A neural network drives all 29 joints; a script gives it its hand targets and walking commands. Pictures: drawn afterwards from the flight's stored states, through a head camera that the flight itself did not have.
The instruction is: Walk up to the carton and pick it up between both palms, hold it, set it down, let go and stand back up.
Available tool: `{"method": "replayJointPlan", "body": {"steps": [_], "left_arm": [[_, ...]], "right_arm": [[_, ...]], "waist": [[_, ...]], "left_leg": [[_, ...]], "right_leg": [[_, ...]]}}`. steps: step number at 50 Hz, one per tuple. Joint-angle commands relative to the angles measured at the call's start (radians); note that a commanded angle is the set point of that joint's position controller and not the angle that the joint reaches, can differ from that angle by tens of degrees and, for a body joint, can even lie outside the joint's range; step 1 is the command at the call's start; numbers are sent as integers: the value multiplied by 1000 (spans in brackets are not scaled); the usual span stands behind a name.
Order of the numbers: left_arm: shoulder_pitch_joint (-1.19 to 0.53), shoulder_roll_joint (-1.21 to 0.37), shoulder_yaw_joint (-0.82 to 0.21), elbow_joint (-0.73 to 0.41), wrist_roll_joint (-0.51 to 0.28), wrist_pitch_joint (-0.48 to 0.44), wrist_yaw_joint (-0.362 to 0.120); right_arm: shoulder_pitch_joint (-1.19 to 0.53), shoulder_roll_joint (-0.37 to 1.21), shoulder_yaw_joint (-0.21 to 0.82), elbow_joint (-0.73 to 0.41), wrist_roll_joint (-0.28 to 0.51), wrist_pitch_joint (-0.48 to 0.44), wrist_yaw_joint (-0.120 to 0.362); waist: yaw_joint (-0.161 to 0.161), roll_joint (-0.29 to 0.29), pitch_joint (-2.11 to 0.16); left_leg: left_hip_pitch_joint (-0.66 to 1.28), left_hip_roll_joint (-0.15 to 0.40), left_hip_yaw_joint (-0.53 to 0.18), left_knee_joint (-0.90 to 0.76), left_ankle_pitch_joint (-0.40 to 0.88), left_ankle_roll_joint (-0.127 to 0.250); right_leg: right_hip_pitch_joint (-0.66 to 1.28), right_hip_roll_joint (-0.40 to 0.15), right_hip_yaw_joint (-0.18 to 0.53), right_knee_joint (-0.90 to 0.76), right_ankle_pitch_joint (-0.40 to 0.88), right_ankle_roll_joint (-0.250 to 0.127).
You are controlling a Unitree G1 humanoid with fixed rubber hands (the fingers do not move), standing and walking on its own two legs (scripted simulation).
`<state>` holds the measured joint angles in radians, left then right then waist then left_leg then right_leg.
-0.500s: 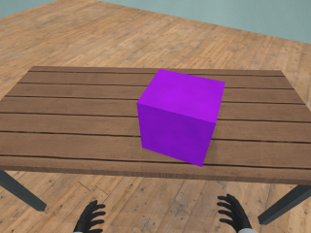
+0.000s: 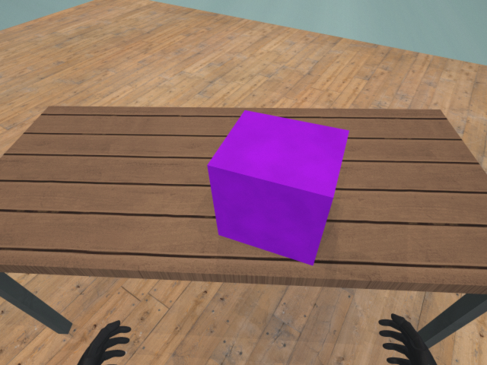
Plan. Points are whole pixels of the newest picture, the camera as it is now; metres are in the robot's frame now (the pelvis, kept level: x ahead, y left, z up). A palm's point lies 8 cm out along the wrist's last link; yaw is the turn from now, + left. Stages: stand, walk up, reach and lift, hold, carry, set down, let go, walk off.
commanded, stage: stand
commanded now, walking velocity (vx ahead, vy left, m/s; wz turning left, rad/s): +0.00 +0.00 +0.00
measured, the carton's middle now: (278, 187) +0.47 -0.06 -0.01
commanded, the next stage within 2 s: none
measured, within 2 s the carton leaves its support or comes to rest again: neither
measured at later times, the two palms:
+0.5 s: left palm out of the picture +0.11 +0.28 -0.08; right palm out of the picture +0.11 -0.26 -0.09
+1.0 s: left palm out of the picture +0.09 +0.28 -0.09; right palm out of the picture +0.10 -0.26 -0.10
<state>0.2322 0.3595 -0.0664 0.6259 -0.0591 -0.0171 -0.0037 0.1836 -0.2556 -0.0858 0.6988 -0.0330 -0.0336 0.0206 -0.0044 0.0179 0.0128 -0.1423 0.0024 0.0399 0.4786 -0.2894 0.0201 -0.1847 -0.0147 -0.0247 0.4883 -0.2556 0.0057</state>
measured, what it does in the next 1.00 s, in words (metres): stands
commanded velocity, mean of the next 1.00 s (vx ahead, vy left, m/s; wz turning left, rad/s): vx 0.00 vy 0.00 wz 0.00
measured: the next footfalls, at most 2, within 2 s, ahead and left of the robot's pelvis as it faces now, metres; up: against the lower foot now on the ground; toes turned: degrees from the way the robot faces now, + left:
none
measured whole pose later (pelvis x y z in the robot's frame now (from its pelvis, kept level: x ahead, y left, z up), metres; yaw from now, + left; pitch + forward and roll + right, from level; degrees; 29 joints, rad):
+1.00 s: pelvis -0.02 +0.00 +0.00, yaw +0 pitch -4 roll +0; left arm 0.23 0.36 -0.07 0.78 -0.06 -0.03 0.00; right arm 0.20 -0.26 -0.09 0.80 -0.03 -0.03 0.02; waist 0.00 0.02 0.00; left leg -0.15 0.00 0.04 0.48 -0.26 0.02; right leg -0.18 -0.01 -0.02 0.46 -0.22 0.01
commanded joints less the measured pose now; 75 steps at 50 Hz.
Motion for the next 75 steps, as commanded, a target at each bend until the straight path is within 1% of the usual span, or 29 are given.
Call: {"method": "replayJointPlan", "body": {"steps": [1, 15, 25, 45, 59, 75], "left_arm": [[-57, 196, 108, -7, 103, -43, 7], [-63, 202, 105, 47, 101, -48, 5], [-64, 204, 103, 83, 98, -47, 5], [-73, 207, 98, 141, 92, -45, 9], [-77, 207, 95, 169, 91, -44, 11], [-83, 210, 95, 195, 90, -43, 11]], "right_arm": [[-29, -270, -40, 6, 7, -7, 1], [-38, -276, -35, 36, 6, -13, 0], [-39, -278, -34, 62, 6, -16, -1], [-40, -276, -29, 102, 13, -15, -6], [-43, -275, -27, 126, 14, -13, -7], [-48, -275, -25, 149, 13, -12, -7]], "waist": [[2, -15, -71], [7, -20, -9], [9, -21, 18], [8, -23, 7], [6, -25, 14], [6, -31, 31]], "left_leg": [[8, 107, -87, -102, 258, 10], [-44, 109, -103, -145, 102, 19], [-67, 110, -113, -165, 50, 22], [-33, 117, -109, -160, 135, 19], [-31, 119, -109, -171, 118, 19], [-40, 122, -113, -187, 70, 20]], "right_leg": [[9, -113, 87, -72, 303, -49], [-22, -103, 101, -107, 157, -51], [-30, -100, 108, -120, 109, -50], [-13, -106, 107, -120, 177, -48], [-12, -109, 111, -134, 164, -47], [-25, -110, 118, -156, 111, -46]]}}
